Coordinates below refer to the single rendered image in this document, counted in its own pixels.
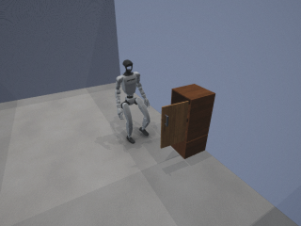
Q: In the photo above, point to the robot left foot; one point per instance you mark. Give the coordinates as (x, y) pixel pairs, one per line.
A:
(144, 131)

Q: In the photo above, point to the cupboard door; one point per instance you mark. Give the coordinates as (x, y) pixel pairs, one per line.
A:
(177, 119)

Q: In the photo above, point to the robot right hand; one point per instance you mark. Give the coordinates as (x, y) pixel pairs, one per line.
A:
(120, 113)

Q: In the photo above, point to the robot foot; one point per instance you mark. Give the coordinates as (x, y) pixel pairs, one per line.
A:
(130, 139)
(144, 131)

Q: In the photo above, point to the robot left hand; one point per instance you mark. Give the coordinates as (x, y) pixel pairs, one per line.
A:
(146, 102)

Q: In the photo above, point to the left robot upper arm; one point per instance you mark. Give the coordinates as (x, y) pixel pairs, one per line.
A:
(138, 84)

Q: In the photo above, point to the robot left forearm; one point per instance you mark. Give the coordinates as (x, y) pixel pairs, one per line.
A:
(142, 92)

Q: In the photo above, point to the robot right forearm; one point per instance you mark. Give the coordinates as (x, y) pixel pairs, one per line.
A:
(117, 100)

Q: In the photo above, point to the handle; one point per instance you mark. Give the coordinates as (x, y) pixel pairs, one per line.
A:
(167, 118)

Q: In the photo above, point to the robot right foot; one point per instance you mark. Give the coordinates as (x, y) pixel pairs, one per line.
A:
(130, 139)

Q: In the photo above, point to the right robot upper arm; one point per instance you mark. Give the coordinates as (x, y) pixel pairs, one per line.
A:
(119, 79)

